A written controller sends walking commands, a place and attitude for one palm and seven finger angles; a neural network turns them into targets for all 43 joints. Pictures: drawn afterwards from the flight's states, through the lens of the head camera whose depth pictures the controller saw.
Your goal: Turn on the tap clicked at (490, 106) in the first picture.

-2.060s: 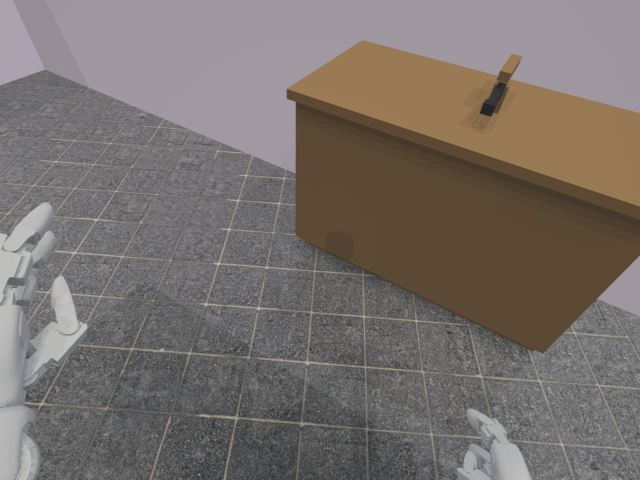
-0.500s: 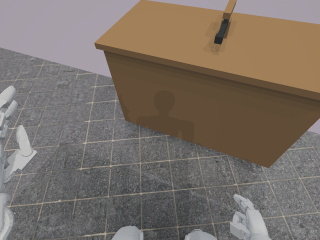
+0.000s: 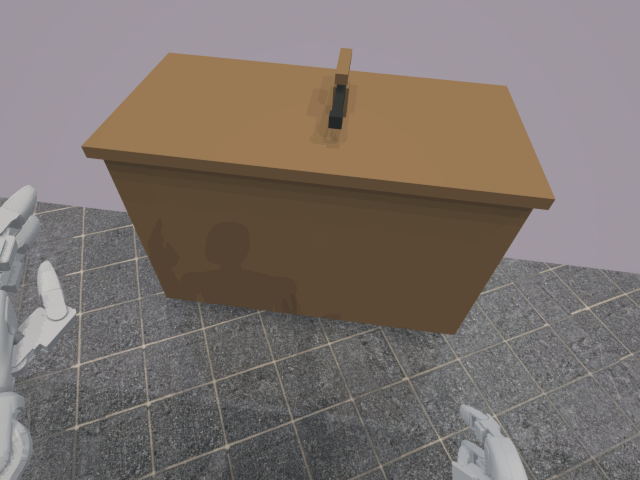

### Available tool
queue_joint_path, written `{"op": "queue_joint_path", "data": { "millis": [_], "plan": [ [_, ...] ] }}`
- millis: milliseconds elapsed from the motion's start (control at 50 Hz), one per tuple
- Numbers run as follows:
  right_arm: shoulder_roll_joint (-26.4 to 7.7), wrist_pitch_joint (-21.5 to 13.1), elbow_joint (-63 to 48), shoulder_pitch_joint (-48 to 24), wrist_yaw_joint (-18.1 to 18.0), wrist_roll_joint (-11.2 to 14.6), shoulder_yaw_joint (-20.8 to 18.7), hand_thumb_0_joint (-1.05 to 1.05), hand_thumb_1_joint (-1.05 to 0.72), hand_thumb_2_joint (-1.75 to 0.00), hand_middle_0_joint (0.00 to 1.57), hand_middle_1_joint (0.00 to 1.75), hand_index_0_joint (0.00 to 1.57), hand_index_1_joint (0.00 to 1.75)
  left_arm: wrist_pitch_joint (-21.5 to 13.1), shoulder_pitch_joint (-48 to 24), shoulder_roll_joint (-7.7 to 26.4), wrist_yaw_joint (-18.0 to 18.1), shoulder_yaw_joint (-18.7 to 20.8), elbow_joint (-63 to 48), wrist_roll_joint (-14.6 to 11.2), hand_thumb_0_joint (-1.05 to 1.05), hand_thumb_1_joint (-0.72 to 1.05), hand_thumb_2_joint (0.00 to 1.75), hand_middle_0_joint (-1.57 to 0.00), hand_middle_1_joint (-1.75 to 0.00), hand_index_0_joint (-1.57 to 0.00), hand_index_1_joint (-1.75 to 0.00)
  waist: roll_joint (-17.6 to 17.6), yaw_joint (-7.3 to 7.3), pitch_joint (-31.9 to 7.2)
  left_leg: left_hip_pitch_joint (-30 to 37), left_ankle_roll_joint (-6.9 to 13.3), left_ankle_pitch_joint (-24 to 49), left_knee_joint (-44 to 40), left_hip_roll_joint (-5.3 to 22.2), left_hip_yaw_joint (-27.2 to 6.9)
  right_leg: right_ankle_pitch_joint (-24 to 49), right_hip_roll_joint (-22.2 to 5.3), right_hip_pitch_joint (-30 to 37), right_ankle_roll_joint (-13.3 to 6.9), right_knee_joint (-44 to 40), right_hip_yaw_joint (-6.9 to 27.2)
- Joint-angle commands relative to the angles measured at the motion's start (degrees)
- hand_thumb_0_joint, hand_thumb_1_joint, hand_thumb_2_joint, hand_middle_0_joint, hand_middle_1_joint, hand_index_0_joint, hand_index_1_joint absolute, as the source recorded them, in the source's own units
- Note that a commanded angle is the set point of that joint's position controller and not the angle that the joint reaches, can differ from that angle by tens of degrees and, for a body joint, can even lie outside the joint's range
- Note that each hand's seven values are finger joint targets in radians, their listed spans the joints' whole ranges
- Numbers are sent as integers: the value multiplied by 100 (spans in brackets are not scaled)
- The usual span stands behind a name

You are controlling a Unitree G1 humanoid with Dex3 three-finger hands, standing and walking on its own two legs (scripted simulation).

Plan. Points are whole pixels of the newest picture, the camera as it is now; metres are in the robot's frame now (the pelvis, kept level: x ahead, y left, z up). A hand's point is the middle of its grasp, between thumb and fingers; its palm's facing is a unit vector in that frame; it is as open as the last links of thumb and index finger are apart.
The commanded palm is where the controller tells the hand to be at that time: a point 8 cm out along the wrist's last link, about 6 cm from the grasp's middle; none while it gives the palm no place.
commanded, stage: turn to face it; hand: left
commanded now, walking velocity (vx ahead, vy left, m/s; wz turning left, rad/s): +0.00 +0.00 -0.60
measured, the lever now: (335, 119) +0.79 +0.05 +0.03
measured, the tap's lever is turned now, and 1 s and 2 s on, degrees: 0 0 0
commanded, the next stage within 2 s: take the last steps up to it in 0.60 s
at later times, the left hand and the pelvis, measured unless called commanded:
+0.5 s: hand (235, 298) +0.23 +0.11 +0.18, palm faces +0.10 -0.83 -0.54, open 7.4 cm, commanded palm +0.19 +0.17 +0.18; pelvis -0.04 -0.05 +0.00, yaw -15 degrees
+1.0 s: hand (266, 333) +0.20 +0.08 +0.18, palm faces +0.09 -0.91 -0.41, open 7.5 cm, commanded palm +0.16 +0.15 +0.18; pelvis -0.08 -0.06 +0.00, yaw -21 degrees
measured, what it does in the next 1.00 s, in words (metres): walks backwards, turning right: right foot, then left foot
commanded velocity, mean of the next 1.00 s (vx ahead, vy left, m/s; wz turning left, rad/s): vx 0.10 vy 0.02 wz -0.25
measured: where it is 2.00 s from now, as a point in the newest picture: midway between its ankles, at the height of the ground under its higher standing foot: outside the picture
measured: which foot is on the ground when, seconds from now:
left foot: down 0.00-0.20, up 0.22-0.60, down 0.62-0.90, up 0.92-1.00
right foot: up 0.00-0.18, down 0.20-0.64, up 0.66-0.86, down 0.88-1.00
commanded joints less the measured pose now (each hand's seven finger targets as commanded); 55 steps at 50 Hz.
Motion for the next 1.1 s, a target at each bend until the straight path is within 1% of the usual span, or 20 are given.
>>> {"op": "queue_joint_path", "data": {
  "millis": [0,140,160,180,200,220,320,460,540,560,600,660,720,800,840,900,920,960,1020,1080],
  "plan": [
    [-935,-493,-834,-367,131,41,-388,0,-90,-90,20,30,20,30,-480,-814,868,24,264,-1910,19,0,90,90,-20,-30,-20,-30,1759,-149,-238,259,455,2373,-1147,1527,-416,101,-303,56,149,-464,-386],
    [-943,-633,-806,-198,214,41,-422,0,-90,-90,20,30,20,30,-498,-134,1045,20,742,-1312,-86,0,90,90,-20,-30,-20,-30,1409,-196,-664,379,88,2592,-21,1426,-19,1134,-73,1322,62,-2552,-806],
    [-926,-611,-811,-193,233,77,-425,0,-90,-90,20,30,20,30,-523,-101,1117,24,816,-1346,-67,0,90,90,-20,-30,-20,-30,1027,-185,-900,192,-17,2374,573,1244,99,1942,-262,1811,-71,-2906,-546],
    [-781,-577,-857,-199,226,109,-405,0,-90,-90,20,30,20,30,-560,9,1345,64,963,-1362,-41,0,90,90,-20,-30,-20,-30,-64,-190,-1183,-466,-190,1231,1677,748,283,4012,-987,2501,-455,-2896,517],
    [-625,-550,-974,-438,180,79,-300,0,-90,-90,20,30,20,30,-581,193,1555,138,1209,-1372,-62,0,90,90,-20,-30,-20,-30,-1173,-81,-1246,-1825,-370,-1545,2649,31,52,6754,-1837,3129,-997,-2731,1895],
    [-684,-495,-890,-480,159,131,-358,0,-90,-90,20,30,20,30,-449,552,1328,143,1169,-1012,-155,0,90,90,-20,-30,-20,-30,-1484,-96,-1410,-2128,-404,-1848,3294,37,-665,6926,-2037,3049,-1093,-2672,2050],
    [-591,-187,-770,-715,114,59,-204,0,-90,-90,20,30,20,30,-623,963,1427,217,1369,-2006,-185,0,90,90,-20,-30,-20,-30,-273,-270,-1479,-2221,-422,-815,3231,43,-966,5338,-1675,2958,-1107,-2787,1193],
    [-811,-315,-720,-609,-105,53,-413,0,-90,-90,20,30,20,30,-544,918,1263,191,1193,-1560,-191,0,90,90,-20,-30,-20,-30,-536,-137,-1189,-1019,-220,-545,1283,-233,-766,3382,-1464,1790,-1127,-3205,1513],
    [-881,-328,-670,-430,-143,86,-418,0,-90,-90,20,30,20,30,-477,548,1101,153,915,-1286,-135,0,90,90,-20,-30,-20,-30,-336,-259,-1031,93,-85,49,-221,-253,-741,1910,-1251,1062,-788,-3299,1556],
    [-910,-332,-682,-435,-167,95,-434,0,-90,-90,20,30,20,30,-481,407,1067,139,805,-1289,-121,0,90,90,-20,-30,-20,-30,-168,-279,-887,495,-9,260,-655,-134,-799,1473,-1051,677,-616,-3212,1505],
    [-1104,-367,-768,-515,-213,83,-450,0,-90,-90,20,30,20,30,-543,67,1027,117,696,-1419,-79,0,90,90,-20,-30,-20,-30,965,-175,-532,523,482,790,-1307,946,-1928,672,-192,65,-191,-2355,975],
    [-805,-513,-679,-571,-214,-49,-317,0,-90,-90,20,30,20,30,-618,-306,1039,85,544,-1413,42,0,90,90,-20,-30,-20,-30,1862,-133,-265,-448,1017,1100,-1817,1747,-2275,-227,-173,143,-10,64,226],
    [-944,-707,-600,-417,-110,16,-384,0,-90,-90,20,30,20,30,-615,-1013,794,37,139,-1855,89,0,90,90,-20,-30,-20,-30,1626,-189,-276,-300,723,1042,-1368,1189,-1100,46,-206,470,25,-655,-181],
    [-967,-802,-497,-459,-64,13,-344,0,-90,-90,20,30,20,30,-496,-744,831,131,254,-1297,119,0,90,90,-20,-30,-20,-30,1438,-256,-274,-716,584,-877,-1274,962,-1201,87,-49,1427,-11,-2098,-731],
    [-897,-720,-490,-542,-89,4,-306,0,-90,-90,20,30,20,30,-480,-623,955,157,406,-1065,128,0,90,90,-20,-30,-20,-30,1035,-271,-267,-1354,403,-1859,-839,682,-971,101,-225,2031,-190,-2758,-552],
    [-756,-610,-493,-702,-107,23,-291,0,-90,-90,20,30,20,30,-462,-685,1245,194,639,-972,35,0,90,90,-20,-30,-20,-30,-1285,-145,-83,-2497,10,-1393,2419,-268,-493,-1681,-2266,1786,-1398,-4513,2943],
    [-860,-633,-497,-824,-83,23,-360,0,-90,-90,20,30,20,30,-501,-765,1330,193,743,-1062,24,0,90,90,-20,-30,-20,-30,-1040,-166,-59,-2663,-21,-1183,3100,-173,-893,-1745,-2388,1684,-1563,-4677,3181],
    [-744,-549,-378,-618,-91,4,-236,0,-90,-90,20,30,20,30,-551,-80,1138,143,722,-879,-2,0,90,90,-20,-30,-20,-30,-386,-254,-116,-2643,-57,-549,3125,27,-1099,-371,-2140,1791,-1544,-4336,2301],
    [-675,-488,-340,-650,-117,14,-177,0,-90,-90,20,30,20,30,-707,-32,1112,140,748,-991,3,0,90,90,-20,-30,-20,-30,-476,-294,-452,-1932,-53,-258,1853,81,-783,1047,-1731,1883,-1182,-3952,842],
    [-717,-597,-385,-621,-193,-13,-292,0,-90,-90,20,30,20,30,-725,65,1057,186,698,-1076,27,0,90,90,-20,-30,-20,-30,-631,-170,-563,-1294,63,-181,864,-161,-378,1041,-1630,1885,-1135,-3885,830]
  ]
}}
